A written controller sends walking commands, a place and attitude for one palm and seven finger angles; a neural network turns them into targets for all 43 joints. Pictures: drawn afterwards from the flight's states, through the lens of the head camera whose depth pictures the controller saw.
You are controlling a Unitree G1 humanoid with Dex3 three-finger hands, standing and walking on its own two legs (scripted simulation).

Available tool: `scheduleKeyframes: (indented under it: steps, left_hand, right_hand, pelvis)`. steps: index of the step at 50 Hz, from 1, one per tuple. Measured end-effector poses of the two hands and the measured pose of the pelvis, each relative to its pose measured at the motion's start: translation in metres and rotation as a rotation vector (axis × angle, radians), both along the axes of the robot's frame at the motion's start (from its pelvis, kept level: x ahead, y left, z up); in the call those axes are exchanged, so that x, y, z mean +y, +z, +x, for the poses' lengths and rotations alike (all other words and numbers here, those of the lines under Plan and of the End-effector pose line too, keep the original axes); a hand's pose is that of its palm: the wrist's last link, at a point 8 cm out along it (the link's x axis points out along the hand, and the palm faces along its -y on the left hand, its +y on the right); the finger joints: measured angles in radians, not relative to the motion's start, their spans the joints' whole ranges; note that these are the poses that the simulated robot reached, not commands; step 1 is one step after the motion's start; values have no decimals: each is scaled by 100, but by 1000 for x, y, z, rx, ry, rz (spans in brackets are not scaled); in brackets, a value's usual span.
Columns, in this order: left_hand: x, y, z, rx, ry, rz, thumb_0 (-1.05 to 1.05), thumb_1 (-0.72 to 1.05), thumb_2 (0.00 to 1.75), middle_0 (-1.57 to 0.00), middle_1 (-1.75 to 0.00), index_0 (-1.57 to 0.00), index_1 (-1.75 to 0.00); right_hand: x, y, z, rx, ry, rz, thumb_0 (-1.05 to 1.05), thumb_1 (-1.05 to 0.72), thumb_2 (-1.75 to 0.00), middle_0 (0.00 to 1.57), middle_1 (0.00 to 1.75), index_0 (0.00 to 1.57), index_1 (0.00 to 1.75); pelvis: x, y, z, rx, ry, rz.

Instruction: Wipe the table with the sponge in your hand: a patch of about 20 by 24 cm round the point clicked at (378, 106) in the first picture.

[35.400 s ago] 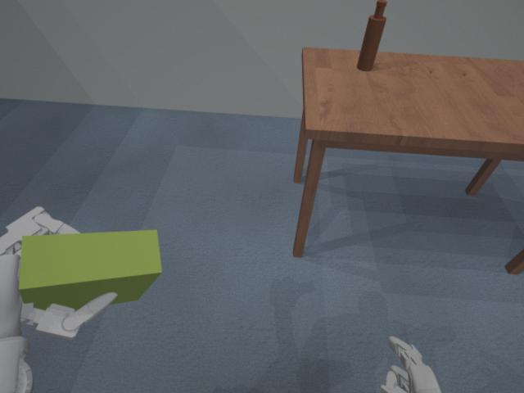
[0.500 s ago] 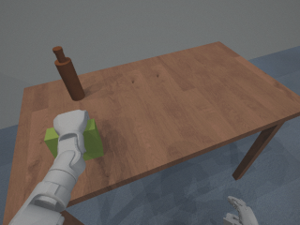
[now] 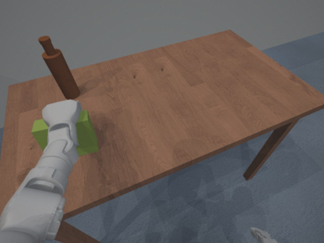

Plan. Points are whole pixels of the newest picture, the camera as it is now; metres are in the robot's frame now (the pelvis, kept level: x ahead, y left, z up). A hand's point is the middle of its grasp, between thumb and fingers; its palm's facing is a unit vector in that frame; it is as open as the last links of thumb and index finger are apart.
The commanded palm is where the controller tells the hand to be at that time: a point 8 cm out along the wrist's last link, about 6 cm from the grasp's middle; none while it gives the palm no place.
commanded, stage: wipe forward along the middle lane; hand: left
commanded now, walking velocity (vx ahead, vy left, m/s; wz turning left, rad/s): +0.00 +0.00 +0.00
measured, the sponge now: (71, 141) +0.39 +0.28 +0.00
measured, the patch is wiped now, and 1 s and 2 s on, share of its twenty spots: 0.95 0.95 0.95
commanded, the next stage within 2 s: slide back across to the first lane in 0.44 s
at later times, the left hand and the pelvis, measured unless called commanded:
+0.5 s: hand (63, 114) +0.46 +0.31 +0.05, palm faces -0.12 +0.00 -0.99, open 9.4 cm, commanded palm +0.45 +0.31 +0.07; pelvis +0.01 +0.02 +0.00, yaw -1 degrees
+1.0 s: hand (52, 110) +0.47 +0.34 +0.05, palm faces -0.10 -0.04 -0.99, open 9.4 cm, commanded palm +0.44 +0.35 +0.09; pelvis +0.03 +0.04 +0.00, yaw -2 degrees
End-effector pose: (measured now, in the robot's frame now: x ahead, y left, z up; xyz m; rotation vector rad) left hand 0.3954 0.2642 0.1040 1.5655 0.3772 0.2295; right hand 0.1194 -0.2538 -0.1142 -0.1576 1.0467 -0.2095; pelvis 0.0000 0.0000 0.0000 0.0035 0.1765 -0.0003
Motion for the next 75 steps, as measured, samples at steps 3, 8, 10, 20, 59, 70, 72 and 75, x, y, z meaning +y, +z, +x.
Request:
scheduleKeyframes:
  steps: [3, 8, 10, 20, 59, 70, 72, 75]
  left_hand:
    - [5, 1, 7, -2, 5, 3, 1, -58, 119, -84, -139, -87, -139]
    - [13, 1, 19, 3, 15, 4, 2, -58, 119, -84, -140, -87, -140]
    - [17, 0, 24, 7, 20, 1, 2, -58, 119, -83, -140, -86, -140]
    - [30, 0, 43, 29, 10, -3, 1, -58, 119, -84, -140, -87, -140]
    - [94, 3, 57, -8, 20, -32, 0, -53, 117, -79, -144, -82, -146]
    - [110, 2, 45, -7, 26, -29, 0, -51, 115, -77, -145, -80, -147]
    - [110, 1, 42, -10, 21, -24, 0, -50, 115, -77, -146, -79, -148]
    - [107, 0, 37, -21, 15, -16, -1, -48, 114, -76, -146, -78, -148]
  right_hand:
    - [-1, -2, -7, 18, -10, -4, 1, -91, -90, 20, 30, 20, 30]
    - [-3, -4, -21, 53, -31, -14, 1, -91, -90, 20, 30, 20, 30]
    - [-4, -4, -26, 69, -41, -18, 1, -91, -90, 20, 30, 20, 30]
    - [-4, -5, -50, 133, -79, -37, 1, -91, -90, 20, 30, 20, 30]
    - [35, 9, -2, 122, -58, -17, 0, -91, -90, 20, 30, 20, 30]
    - [45, 15, 39, 72, -8, -13, 0, -91, -90, 20, 30, 20, 30]
    - [47, 16, 44, 66, -2, -10, 0, -91, -90, 20, 30, 20, 30]
    - [50, 15, 49, 58, 6, -4, 0, -91, -90, 20, 30, 20, 30]
  pelvis:
    - [0, -1, 0, 13, -2, -1]
    - [2, -2, 1, 33, -6, -5]
    - [3, -2, 2, 40, -7, -8]
    - [12, -3, 6, 69, -12, -18]
    - [48, 4, 44, 54, -19, -41]
    - [53, 7, 54, 39, -4, -47]
    - [54, 7, 55, 37, -2, -47]
    - [55, 7, 56, 34, 1, -48]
